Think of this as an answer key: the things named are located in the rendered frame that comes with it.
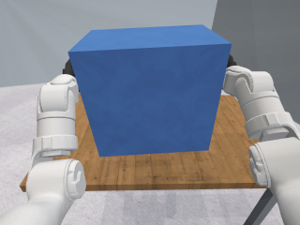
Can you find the right robot forearm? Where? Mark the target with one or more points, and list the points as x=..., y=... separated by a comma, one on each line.
x=266, y=119

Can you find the table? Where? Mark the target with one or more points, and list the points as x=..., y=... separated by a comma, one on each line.
x=224, y=166

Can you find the right robot hand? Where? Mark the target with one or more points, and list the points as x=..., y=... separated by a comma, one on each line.
x=230, y=63

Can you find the left robot hand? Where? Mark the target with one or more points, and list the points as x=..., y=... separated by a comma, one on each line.
x=69, y=69

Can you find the left robot forearm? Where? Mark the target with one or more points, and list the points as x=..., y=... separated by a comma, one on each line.
x=56, y=116

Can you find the robot right upper arm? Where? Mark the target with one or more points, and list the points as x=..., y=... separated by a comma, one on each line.
x=276, y=165

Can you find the robot left upper arm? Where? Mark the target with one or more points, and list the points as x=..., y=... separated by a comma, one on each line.
x=52, y=187

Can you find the carton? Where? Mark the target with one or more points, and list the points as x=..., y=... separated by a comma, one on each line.
x=151, y=90

